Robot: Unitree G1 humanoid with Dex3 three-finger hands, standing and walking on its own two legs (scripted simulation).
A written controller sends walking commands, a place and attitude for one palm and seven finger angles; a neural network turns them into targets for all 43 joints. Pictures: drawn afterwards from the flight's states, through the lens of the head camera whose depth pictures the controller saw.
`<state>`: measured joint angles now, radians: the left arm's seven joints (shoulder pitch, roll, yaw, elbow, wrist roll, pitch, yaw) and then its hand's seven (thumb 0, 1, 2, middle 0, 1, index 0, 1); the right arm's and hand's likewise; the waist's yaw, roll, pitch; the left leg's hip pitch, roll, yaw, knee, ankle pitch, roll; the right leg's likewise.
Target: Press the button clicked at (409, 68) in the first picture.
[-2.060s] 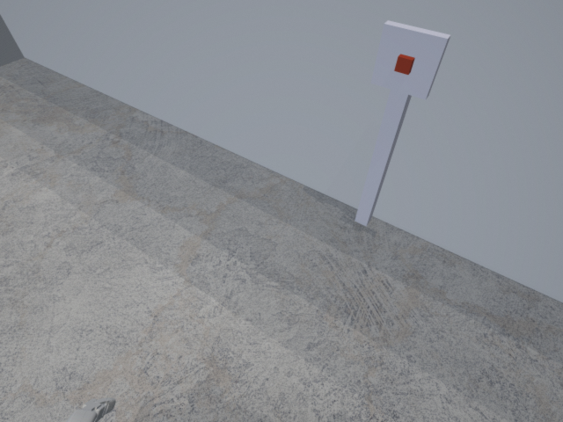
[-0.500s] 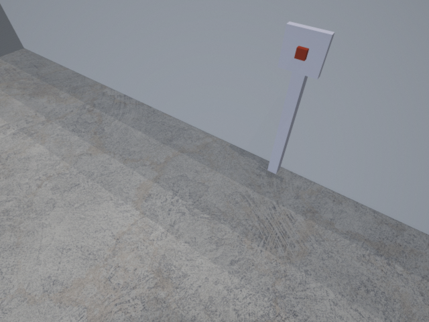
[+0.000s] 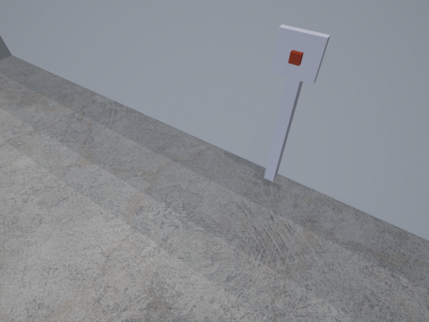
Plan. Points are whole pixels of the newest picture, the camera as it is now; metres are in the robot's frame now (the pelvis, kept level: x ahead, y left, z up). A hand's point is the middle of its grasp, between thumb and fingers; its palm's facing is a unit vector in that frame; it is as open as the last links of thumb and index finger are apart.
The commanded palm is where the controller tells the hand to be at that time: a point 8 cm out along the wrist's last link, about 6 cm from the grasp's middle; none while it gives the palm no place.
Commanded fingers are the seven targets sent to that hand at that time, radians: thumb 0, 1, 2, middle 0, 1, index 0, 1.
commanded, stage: walk to a spot facing it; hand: left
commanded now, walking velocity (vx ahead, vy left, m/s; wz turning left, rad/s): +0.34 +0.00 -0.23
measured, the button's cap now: (296, 57) +1.02 -0.21 +0.02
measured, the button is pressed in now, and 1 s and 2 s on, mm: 0 0 0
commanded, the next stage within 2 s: turn to face it in 0.36 s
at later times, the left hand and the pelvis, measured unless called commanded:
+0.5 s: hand (136, 257) +0.28 +0.22 -0.15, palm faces -0.18 -0.95 -0.24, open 7.4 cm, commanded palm none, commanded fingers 0.00 0.90 0.90 -0.20 -0.30 -0.20 -0.30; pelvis +0.16 +0.04 +0.00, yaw -14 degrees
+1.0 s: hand (173, 223) +0.40 +0.16 -0.17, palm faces -0.35 -0.92 -0.14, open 7.4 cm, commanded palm none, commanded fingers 0.00 0.90 0.90 -0.20 -0.30 -0.20 -0.30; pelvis +0.26 +0.03 +0.00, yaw -23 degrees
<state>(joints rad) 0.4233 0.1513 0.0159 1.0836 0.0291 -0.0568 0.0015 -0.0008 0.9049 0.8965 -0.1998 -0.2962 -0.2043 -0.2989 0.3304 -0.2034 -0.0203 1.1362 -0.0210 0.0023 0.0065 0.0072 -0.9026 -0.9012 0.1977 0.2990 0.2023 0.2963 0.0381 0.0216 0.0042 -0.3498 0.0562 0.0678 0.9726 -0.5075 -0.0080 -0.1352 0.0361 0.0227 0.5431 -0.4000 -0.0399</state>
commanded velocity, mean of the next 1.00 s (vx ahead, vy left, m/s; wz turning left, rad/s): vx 0.12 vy -0.01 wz -0.34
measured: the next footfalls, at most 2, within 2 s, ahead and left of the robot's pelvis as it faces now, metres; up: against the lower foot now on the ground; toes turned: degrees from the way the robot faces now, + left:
left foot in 0.22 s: +0.22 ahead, +0.16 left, +0.00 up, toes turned +3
right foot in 0.60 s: +0.28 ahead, -0.11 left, +0.00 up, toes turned -24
